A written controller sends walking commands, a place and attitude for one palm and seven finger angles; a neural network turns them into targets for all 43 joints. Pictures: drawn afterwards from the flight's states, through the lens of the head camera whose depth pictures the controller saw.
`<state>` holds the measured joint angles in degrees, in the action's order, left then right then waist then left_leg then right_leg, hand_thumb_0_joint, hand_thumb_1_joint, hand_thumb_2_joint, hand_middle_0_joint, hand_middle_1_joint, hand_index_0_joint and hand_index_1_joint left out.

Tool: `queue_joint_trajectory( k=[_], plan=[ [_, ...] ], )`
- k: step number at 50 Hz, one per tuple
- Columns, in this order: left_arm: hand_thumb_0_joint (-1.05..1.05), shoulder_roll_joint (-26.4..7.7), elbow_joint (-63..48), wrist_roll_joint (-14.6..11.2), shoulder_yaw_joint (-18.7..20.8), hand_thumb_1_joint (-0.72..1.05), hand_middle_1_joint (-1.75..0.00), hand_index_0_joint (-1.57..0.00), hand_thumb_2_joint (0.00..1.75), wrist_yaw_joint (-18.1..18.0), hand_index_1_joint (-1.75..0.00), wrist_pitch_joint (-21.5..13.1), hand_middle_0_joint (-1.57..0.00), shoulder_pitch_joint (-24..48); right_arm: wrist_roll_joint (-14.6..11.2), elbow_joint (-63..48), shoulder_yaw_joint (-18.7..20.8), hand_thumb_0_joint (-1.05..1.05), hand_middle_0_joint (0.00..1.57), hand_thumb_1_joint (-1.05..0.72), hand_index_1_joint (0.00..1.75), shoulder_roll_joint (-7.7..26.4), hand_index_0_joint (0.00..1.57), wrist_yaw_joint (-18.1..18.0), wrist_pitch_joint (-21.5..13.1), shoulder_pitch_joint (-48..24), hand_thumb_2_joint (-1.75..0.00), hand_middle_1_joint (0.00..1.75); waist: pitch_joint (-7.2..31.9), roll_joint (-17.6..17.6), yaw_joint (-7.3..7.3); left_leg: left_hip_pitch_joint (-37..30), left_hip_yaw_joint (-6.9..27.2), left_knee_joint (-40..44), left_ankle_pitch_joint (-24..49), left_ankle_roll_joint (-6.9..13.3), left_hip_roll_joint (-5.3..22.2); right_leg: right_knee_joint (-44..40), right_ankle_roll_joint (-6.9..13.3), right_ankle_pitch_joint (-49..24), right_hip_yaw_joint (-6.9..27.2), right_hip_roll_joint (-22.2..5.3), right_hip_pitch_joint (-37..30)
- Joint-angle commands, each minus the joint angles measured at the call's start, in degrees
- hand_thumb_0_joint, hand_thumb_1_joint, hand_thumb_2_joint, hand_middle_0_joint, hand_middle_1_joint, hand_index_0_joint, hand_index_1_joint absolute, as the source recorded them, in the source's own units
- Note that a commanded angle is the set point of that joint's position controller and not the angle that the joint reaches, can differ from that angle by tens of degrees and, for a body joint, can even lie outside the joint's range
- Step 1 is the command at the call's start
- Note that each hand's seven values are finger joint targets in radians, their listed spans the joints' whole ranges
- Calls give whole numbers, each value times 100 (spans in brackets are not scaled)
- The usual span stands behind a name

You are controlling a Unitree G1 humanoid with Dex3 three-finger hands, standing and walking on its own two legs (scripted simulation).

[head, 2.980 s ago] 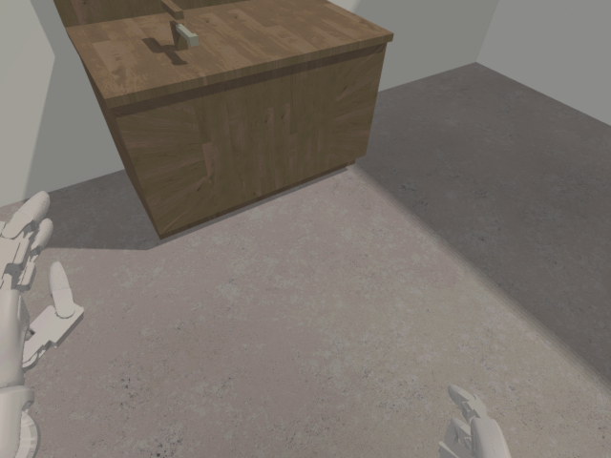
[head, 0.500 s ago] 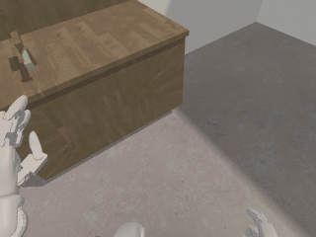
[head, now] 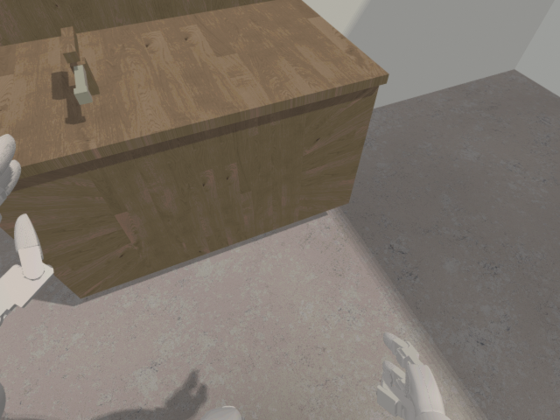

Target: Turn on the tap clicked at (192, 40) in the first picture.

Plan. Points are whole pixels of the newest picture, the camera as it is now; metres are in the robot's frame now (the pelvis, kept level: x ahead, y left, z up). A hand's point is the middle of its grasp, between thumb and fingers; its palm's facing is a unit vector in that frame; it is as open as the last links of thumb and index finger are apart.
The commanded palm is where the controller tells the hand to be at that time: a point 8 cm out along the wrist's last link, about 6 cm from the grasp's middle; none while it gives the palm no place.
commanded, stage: take the last steps up to it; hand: left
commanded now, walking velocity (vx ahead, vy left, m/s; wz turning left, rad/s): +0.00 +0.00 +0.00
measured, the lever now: (83, 95) +0.73 +0.51 +0.02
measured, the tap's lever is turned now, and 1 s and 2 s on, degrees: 0 0 0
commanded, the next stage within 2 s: none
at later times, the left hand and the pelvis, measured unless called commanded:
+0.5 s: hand out of the picture +0.18 +0.29 +0.20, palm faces +0.54 -0.75 -0.37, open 7.5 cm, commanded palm +0.12 +0.32 +0.19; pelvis +0.00 +0.02 +0.01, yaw +7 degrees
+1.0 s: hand (14, 252) +0.24 +0.28 +0.18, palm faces +0.47 -0.76 -0.45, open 7.5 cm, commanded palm +0.17 +0.32 +0.19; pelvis +0.05 +0.02 +0.02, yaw +7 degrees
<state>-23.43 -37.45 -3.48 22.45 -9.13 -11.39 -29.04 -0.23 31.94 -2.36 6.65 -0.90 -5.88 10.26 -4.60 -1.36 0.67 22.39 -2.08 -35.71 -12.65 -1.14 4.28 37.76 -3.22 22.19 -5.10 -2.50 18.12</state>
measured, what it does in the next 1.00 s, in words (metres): steps on the spot: left foot, then right foot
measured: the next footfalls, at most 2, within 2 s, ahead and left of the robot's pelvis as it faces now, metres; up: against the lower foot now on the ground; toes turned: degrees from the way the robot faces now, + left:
left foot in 0.40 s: +0.02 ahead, +0.13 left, +0.00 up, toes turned +14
right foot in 0.76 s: +0.12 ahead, -0.08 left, +0.00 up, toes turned -3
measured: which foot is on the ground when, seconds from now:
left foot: down 0.00-0.04, up 0.06-0.38, down 0.40-0.76, up 0.78-1.00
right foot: down 0.00-0.40, up 0.42-0.74, down 0.76-1.00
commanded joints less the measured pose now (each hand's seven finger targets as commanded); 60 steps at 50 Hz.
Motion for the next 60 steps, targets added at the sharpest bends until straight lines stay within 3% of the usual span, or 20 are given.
queue_joint_trajectory(
  k=[1,2,4,9,15,18,20,22,26,35,37,38,39,41,43,46,54,55,57,60],
  plan=[
    [0,-847,-355,86,698,90,-30,-20,90,-99,-30,-195,-20,392,-69,-618,448,0,20,-90,30,892,20,-144,-157,-6,-90,30,1221,786,-191,-155,-63,-603,-401,136,87,-1776,386,-2008,1177,-1001,-898],
    [0,-864,-122,36,612,90,-30,-20,90,-100,-30,-104,-20,585,-48,-658,406,0,20,-90,30,866,20,-184,-151,-180,-90,30,928,1589,-170,375,-126,-1525,-1558,-35,-446,-1956,844,-2651,2227,-1827,-698],
    [0,-679,251,38,359,90,-30,-20,90,-45,-30,-62,-20,947,-22,-466,484,0,20,-90,30,1084,20,-215,-138,-288,-90,30,648,1710,-123,956,349,-3055,-1395,-56,-236,-2175,1102,-2007,2250,-2121,-584],
    [0,-642,542,227,296,90,-30,-20,90,-34,-30,-318,-20,909,44,-347,346,0,20,-90,30,982,20,-337,46,-553,-90,30,643,1206,-47,780,-87,-2117,-952,-16,-161,-1908,842,-2705,731,-1558,-891],
    [0,-825,-773,263,475,90,-30,-20,90,-233,-30,-458,-20,690,75,-602,542,0,20,-90,30,1030,20,-331,-64,-470,-90,30,1090,1072,155,106,-447,-147,-1216,166,-176,-1885,1144,-1550,1038,-1821,-1433],
    [0,-787,-1019,212,567,90,-30,-20,90,-314,-30,-439,-20,586,62,-646,577,0,20,-90,30,1033,20,-384,-60,-195,-90,30,1404,308,-85,-1173,-666,1134,-451,179,-353,-1056,768,-765,535,-1267,-1037],
    [0,-609,-1230,202,423,90,-30,-20,90,-309,-30,-542,-20,680,13,-725,650,0,20,-90,30,1273,20,-397,-75,-189,-90,30,1273,-2060,-168,-2464,1480,1705,556,878,1176,1218,214,493,-356,-143,963],
    [0,-849,-561,375,497,90,-30,-20,90,-237,-30,-629,-20,763,18,-527,594,0,20,-90,30,1132,20,-335,-192,-183,-90,30,801,-1627,-169,-1875,2422,2094,473,1476,1918,2813,300,1255,200,-204,1921],
    [0,-491,-247,341,232,90,-30,-20,90,-51,-30,-592,-20,970,-96,-317,626,0,20,-90,30,1155,20,-264,-294,-134,-90,30,524,-997,-77,-1480,812,1878,477,1219,1194,2194,148,72,-46,-322,1752],
    [0,-645,5,301,291,90,-30,-20,90,-25,-30,-361,-20,940,46,-316,440,0,20,-90,30,1122,20,-335,-246,-348,-90,30,764,-620,-35,-689,394,1399,-344,827,1034,-757,149,-437,-544,123,-595],
    [0,-793,26,357,370,90,-30,-20,90,-56,-30,-326,-20,1077,58,-289,435,0,20,-90,30,1031,20,-350,-176,-381,-90,30,938,313,-17,145,-15,-68,-945,604,609,-1486,457,-182,390,-463,-1600],
    [0,-983,63,381,525,90,-30,-20,90,-77,-30,-321,-20,1083,47,-326,441,0,20,-90,30,922,20,-326,-142,-372,-90,30,1003,1604,-17,1148,-490,-1658,-1594,325,-97,-2147,1044,284,2513,-1640,-2005],
    [0,-1090,13,305,635,90,-30,-20,90,-92,-30,-329,-20,1195,71,-404,439,0,20,-90,30,1012,20,-318,-174,-589,-90,30,752,1793,67,1704,-78,-2893,-1877,152,-293,-2673,1461,333,3689,-2421,-1758],
    [0,-980,12,268,595,90,-30,-20,90,-31,-30,-418,-20,1315,56,-219,544,0,20,-90,30,1104,20,-237,-145,-441,-90,30,703,1158,-94,1660,433,-3496,-1278,47,10,-2796,1454,1338,3261,-2285,-1192],
    [0,-906,49,269,649,90,-30,-20,90,-10,-30,-500,-20,673,52,-172,458,0,20,-90,30,1019,20,-240,-32,-446,-90,30,624,515,-78,1482,315,-3340,-738,-21,160,-2589,1341,148,2037,-1919,-914],
    [0,-817,-164,244,620,90,-30,-20,90,-38,-30,-588,-20,483,31,-241,457,0,20,-90,30,982,20,-252,19,-498,-90,30,886,649,-123,1004,18,-2127,-582,-20,193,-2364,1175,-995,960,-1628,-998],
    [0,-721,-589,223,552,90,-30,-20,90,-244,-30,-502,-20,460,74,-506,618,0,20,-90,30,1072,20,-383,-128,-148,-90,30,1108,570,-99,-1107,-808,828,-47,116,-243,-1373,850,-368,427,-1029,-745],
    [0,-661,-649,220,471,90,-30,-20,90,-225,-30,-519,-20,606,48,-538,673,0,20,-90,30,1166,20,-430,-127,-101,-90,30,1090,18,-149,-1533,-556,1105,-115,182,-91,-721,701,-290,339,-828,-432],
    [0,-618,-911,275,360,90,-30,-20,90,-218,-30,-636,-20,894,-5,-640,706,0,20,-90,30,1327,20,-410,-151,-151,-90,30,907,-2019,-167,-2289,2232,1963,513,1040,1708,1874,276,1381,-188,121,1389],
    [0,-785,-311,327,469,90,-30,-20,90,-129,-30,-619,-20,1003,9,-420,614,0,20,-90,30,1158,20,-336,-233,-216,-90,30,549,-1249,-175,-1560,2056,2056,54,1409,1788,2852,298,744,350,-294,1917]
  ],
)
